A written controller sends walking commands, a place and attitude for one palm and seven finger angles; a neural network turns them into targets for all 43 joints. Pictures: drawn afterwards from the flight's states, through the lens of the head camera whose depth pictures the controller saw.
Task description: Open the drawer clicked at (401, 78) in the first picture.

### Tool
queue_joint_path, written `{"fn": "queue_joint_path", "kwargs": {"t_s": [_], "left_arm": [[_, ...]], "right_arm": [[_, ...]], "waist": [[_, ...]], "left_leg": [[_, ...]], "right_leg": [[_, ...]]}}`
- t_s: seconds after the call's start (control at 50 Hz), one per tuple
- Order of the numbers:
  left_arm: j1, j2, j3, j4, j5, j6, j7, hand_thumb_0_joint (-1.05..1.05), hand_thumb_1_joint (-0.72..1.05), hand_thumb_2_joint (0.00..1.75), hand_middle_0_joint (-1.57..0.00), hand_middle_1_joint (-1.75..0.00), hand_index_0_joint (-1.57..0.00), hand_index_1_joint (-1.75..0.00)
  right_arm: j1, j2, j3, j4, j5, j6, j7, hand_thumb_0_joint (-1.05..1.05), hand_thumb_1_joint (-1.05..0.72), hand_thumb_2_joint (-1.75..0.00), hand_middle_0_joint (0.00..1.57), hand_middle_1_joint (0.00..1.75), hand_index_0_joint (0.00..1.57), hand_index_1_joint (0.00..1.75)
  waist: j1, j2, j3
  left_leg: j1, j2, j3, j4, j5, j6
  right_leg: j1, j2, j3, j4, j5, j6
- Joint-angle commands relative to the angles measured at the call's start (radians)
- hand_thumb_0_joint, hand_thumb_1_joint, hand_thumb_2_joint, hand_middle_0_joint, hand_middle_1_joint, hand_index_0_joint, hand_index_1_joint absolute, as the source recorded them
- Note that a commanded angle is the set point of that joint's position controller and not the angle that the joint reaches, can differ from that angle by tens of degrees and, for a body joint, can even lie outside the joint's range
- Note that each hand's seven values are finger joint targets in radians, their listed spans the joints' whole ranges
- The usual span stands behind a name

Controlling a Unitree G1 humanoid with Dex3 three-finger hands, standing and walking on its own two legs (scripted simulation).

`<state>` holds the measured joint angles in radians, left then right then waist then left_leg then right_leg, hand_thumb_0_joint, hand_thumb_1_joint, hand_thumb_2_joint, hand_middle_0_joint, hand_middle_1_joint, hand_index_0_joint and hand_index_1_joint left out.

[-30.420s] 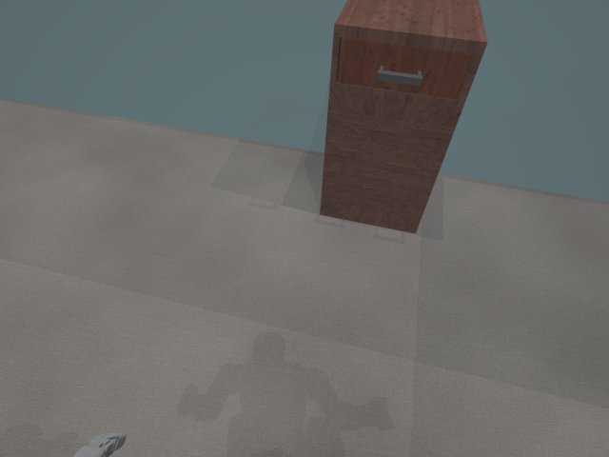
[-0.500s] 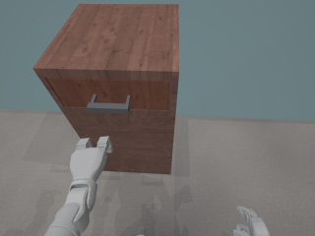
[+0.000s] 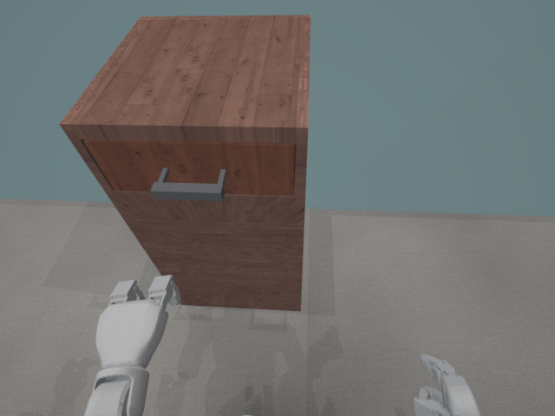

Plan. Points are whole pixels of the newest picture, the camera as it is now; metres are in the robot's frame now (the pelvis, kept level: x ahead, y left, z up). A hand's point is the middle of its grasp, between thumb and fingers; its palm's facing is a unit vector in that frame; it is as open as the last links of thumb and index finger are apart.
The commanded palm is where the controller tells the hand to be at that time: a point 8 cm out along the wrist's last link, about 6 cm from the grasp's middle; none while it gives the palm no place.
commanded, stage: pull the drawer open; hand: left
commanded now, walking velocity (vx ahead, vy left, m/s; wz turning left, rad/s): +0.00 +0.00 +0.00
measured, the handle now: (191, 182) +0.52 +0.22 +0.00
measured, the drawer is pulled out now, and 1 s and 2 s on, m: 0.00 0.00 0.00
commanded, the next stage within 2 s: open the thumb to release the handle in 1.04 s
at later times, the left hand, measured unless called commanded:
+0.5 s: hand (139, 380) +0.17 +0.21 -0.03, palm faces -0.05 -0.10 -0.99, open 4.8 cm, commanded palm +0.15 +0.22 +0.02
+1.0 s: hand out of the picture +0.13 +0.22 -0.03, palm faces -0.10 -0.11 -0.99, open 4.8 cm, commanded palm +0.09 +0.22 +0.02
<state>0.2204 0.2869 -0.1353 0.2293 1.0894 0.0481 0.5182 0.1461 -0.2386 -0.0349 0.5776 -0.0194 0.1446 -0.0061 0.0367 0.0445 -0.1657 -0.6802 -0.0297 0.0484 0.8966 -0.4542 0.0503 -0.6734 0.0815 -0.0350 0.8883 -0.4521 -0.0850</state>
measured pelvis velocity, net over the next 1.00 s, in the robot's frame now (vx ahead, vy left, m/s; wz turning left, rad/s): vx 0.00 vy -0.01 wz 0.01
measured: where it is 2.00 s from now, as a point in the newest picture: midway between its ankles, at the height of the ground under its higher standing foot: outside the picture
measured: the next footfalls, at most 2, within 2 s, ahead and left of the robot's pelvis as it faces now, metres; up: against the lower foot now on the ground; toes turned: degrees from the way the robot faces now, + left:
none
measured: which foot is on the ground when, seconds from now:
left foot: down 0.00-1.00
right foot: down 0.00-1.00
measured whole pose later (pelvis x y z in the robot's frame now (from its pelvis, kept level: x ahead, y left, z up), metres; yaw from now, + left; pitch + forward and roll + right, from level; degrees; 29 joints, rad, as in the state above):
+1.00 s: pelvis +0.00 -0.01 -0.03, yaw +0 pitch +17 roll +1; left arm 0.70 0.35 -0.03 -0.13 1.06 -0.11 0.51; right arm 0.15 -0.22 -0.01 0.50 -0.05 0.11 0.02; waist 0.08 0.03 -0.18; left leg -0.81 -0.03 0.05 1.04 -0.52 0.03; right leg -0.82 0.08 -0.05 1.06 -0.53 -0.11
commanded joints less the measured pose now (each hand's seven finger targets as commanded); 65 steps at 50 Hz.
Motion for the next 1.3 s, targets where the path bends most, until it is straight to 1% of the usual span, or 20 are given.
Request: {"fn": "queue_joint_path", "kwargs": {"t_s": [0.0,0.04,0.22,0.28,0.34,0.4,0.44,0.56,0.66,0.68,0.76,0.8,0.88,1.0,1.1,1.12,1.14,1.16,1.2,1.28], "left_arm": [[-0.115,0.127,0.072,-0.218,0.007,0.006,0.045,0.0,0.9,0.9,-0.4,-1.35,-0.4,-1.35],[-0.089,0.12,0.062,-0.25,0.006,0.001,0.042,0.0,0.9,0.9,-0.4,-1.35,-0.4,-1.35],[0.089,0.115,0.069,-0.301,0.008,-0.019,0.04,0.0,0.9,0.9,-0.4,-1.35,-0.4,-1.35],[0.152,0.144,0.109,-0.31,0.007,-0.019,0.049,0.0,0.9,0.9,-0.4,-1.35,-0.4,-1.35],[0.144,0.132,0.093,-0.353,0.012,-0.025,0.057,0.0,0.9,0.9,-0.4,-1.35,-0.4,-1.35],[0.183,0.156,0.126,-0.372,0.006,-0.039,0.061,0.0,0.9,0.9,-0.4,-1.35,-0.4,-1.35],[0.214,0.142,0.109,-0.4,0.001,-0.051,0.057,0.0,0.9,0.9,-0.4,-1.35,-0.4,-1.35],[0.332,0.167,0.145,-0.42,-0.018,-0.082,0.044,0.0,0.9,0.9,-0.4,-1.35,-0.4,-1.35],[0.369,0.193,0.183,-0.455,-0.017,-0.113,0.047,0.0,0.9,0.9,-0.4,-1.35,-0.4,-1.35],[0.372,0.188,0.18,-0.473,-0.015,-0.122,0.049,0.0,0.9,0.9,-0.4,-1.35,-0.4,-1.35],[0.419,0.189,0.191,-0.505,-0.022,-0.143,0.05,0.0,0.9,0.9,-0.4,-1.35,-0.4,-1.35],[0.498,0.174,0.182,-0.516,-0.028,-0.153,0.044,0.0,0.9,0.9,-0.4,-1.35,-0.4,-1.35],[0.537,0.198,0.221,-0.508,-0.036,-0.157,0.044,0.0,0.9,0.9,-0.4,-1.35,-0.4,-1.35],[0.619,0.182,0.21,-0.562,-0.042,-0.179,0.038,0.0,0.9,0.9,-0.4,-1.35,-0.4,-1.35],[0.704,0.185,0.22,-0.578,-0.062,-0.192,0.025,0.0,0.9,0.9,-0.4,-1.35,-0.4,-1.35],[0.51,0.266,0.284,-0.573,-0.042,-0.197,0.041,0.0,0.9,0.9,-0.4,-1.35,-0.4,-1.35],[0.495,0.251,0.29,-0.574,-0.03,-0.209,0.053,0.0,0.83,0.87,-0.4,-1.34,-0.4,-1.34],[0.481,0.258,0.292,-0.561,-0.022,-0.211,0.06,0.0,0.76,0.84,-0.39,-1.34,-0.39,-1.34],[0.52,0.216,0.26,-0.568,-0.024,-0.228,0.056,0.0,0.62,0.78,-0.38,-1.32,-0.38,-1.32],[0.568,0.178,0.214,-0.624,-0.068,-0.207,0.035,0.0,0.34,0.66,-0.36,-1.29,-0.36,-1.29]], "right_arm": [[-0.101,-0.095,-0.024,-0.155,-0.001,-0.049,-0.007,0.0,-0.9,-0.9,0.2,0.3,0.2,0.3],[-0.1,-0.093,-0.023,-0.162,-0.002,-0.051,-0.007,0.0,-0.9,-0.9,0.2,0.3,0.2,0.3],[-0.11,-0.084,-0.011,-0.189,-0.007,-0.053,0.004,0.0,-0.9,-0.9,0.2,0.3,0.2,0.3],[-0.121,-0.082,-0.006,-0.2,-0.005,-0.054,0.006,0.0,-0.9,-0.9,0.2,0.3,0.2,0.3],[-0.119,-0.081,-0.007,-0.202,-0.01,-0.056,0.008,0.0,-0.9,-0.9,0.2,0.3,0.2,0.3],[-0.116,-0.08,-0.007,-0.204,-0.012,-0.062,0.005,0.0,-0.9,-0.9,0.2,0.3,0.2,0.3],[-0.117,-0.079,-0.006,-0.207,-0.015,-0.065,0.006,0.0,-0.9,-0.9,0.2,0.3,0.2,0.3],[-0.112,-0.081,-0.002,-0.216,-0.019,-0.073,0.01,0.0,-0.9,-0.9,0.2,0.3,0.2,0.3],[-0.109,-0.081,-0.003,-0.222,-0.024,-0.075,0.011,0.0,-0.9,-0.9,0.2,0.3,0.2,0.3],[-0.106,-0.08,-0.005,-0.222,-0.027,-0.079,0.012,0.0,-0.9,-0.9,0.2,0.3,0.2,0.3],[-0.094,-0.081,-0.007,-0.231,-0.034,-0.082,0.016,0.0,-0.9,-0.9,0.2,0.3,0.2,0.3],[-0.093,-0.077,-0.009,-0.239,-0.033,-0.086,0.021,0.0,-0.9,-0.9,0.2,0.3,0.2,0.3],[-0.099,-0.073,-0.006,-0.242,-0.034,-0.084,0.019,0.0,-0.9,-0.9,0.2,0.3,0.2,0.3],[-0.091,-0.072,-0.009,-0.254,-0.037,-0.091,0.024,0.0,-0.9,-0.9,0.2,0.3,0.2,0.3],[-0.1,-0.067,-0.007,-0.262,-0.035,-0.094,0.022,0.0,-0.9,-0.9,0.2,0.3,0.2,0.3],[-0.097,-0.081,-0.008,-0.239,-0.038,-0.081,0.014,0.0,-0.9,-0.9,0.2,0.3,0.2,0.3],[-0.092,-0.075,-0.008,-0.24,-0.044,-0.081,0.006,0.0,-0.9,-0.9,0.2,0.3,0.2,0.3],[-0.093,-0.074,-0.004,-0.237,-0.046,-0.085,0.003,0.0,-0.9,-0.9,0.2,0.3,0.2,0.3],[-0.08,-0.079,-0.012,-0.246,-0.046,-0.091,0.011,0.0,-0.9,-0.9,0.2,0.3,0.2,0.3],[-0.07,-0.088,-0.019,-0.262,-0.04,-0.088,0.023,0.0,-0.9,-0.9,0.2,0.3,0.2,0.3]], "waist": [[-0.005,-0.049,-0.193],[0.0,-0.029,-0.204],[0.02,-0.052,-0.177],[0.03,-0.067,-0.157],[0.019,-0.06,-0.162],[0.025,-0.068,-0.174],[0.023,-0.041,-0.179],[0.026,-0.082,-0.159],[0.032,-0.071,-0.156],[0.036,-0.047,-0.164],[0.032,-0.055,-0.175],[0.046,-0.041,-0.182],[0.047,-0.095,-0.157],[0.055,-0.052,-0.183],[0.058,-0.084,-0.167],[0.019,-0.112,-0.136],[0.032,-0.083,-0.148],[0.025,-0.068,-0.125],[0.034,-0.03,-0.156],[0.038,-0.017,-0.232]], "left_leg": [[0.139,-0.022,-0.066,-0.075,0.263,-0.005],[0.156,-0.021,-0.067,-0.076,0.268,-0.007],[0.136,-0.022,-0.069,-0.062,0.269,-0.009],[0.104,-0.027,-0.069,-0.056,0.249,-0.012],[0.108,-0.029,-0.066,-0.04,0.244,-0.01],[0.094,-0.032,-0.069,-0.028,0.229,-0.008],[0.103,-0.033,-0.068,-0.02,0.237,-0.008],[0.06,-0.037,-0.075,0.005,0.225,-0.007],[0.033,-0.039,-0.073,0.028,0.198,-0.006],[0.045,-0.04,-0.07,0.036,0.2,-0.007],[0.05,-0.039,-0.076,0.058,0.214,-0.005],[0.051,-0.039,-0.074,0.059,0.223,-0.005],[0.0,-0.04,-0.076,0.077,0.198,-0.006],[0.034,-0.04,-0.074,0.09,0.229,-0.005],[0.015,-0.038,-0.076,0.102,0.228,-0.004],[-0.018,-0.034,-0.081,0.131,0.194,-0.004],[-0.028,-0.034,-0.078,0.135,0.168,-0.001],[-0.029,-0.034,-0.082,0.145,0.164,-0.002],[0.016,-0.038,-0.081,0.146,0.163,-0.005],[0.062,-0.033,-0.087,0.127,0.211,-0.003]], "right_leg": [[0.123,-0.032,0.122,-0.135,0.356,0.03],[0.116,-0.031,0.114,-0.131,0.338,0.028],[0.104,-0.029,0.118,-0.116,0.345,0.026],[0.111,-0.03,0.14,-0.112,0.352,0.027],[0.094,-0.036,0.147,-0.11,0.363,0.029],[0.098,-0.038,0.158,-0.104,0.351,0.03],[0.087,-0.041,0.16,-0.099,0.364,0.03],[0.08,-0.048,0.178,-0.09,0.385,0.036],[0.054,-0.049,0.187,-0.081,0.329,0.032],[0.033,-0.05,0.195,-0.076,0.327,0.029],[-0.001,-0.044,0.182,-0.057,0.319,0.023],[-0.001,-0.042,0.17,-0.043,0.324,0.022],[-0.004,-0.047,0.183,-0.041,0.323,0.029],[-0.037,-0.043,0.169,-0.022,0.33,0.021],[-0.043,-0.046,0.163,-0.023,0.328,0.027],[-0.106,-0.048,0.171,-0.014,0.285,0.028],[-0.107,-0.048,0.161,-0.009,0.235,0.027],[-0.142,-0.045,0.165,-0.01,0.203,0.018],[-0.183,-0.042,0.158,-0.002,0.159,0.011],[-0.144,-0.037,0.129,0.007,0.195,0.014]]}}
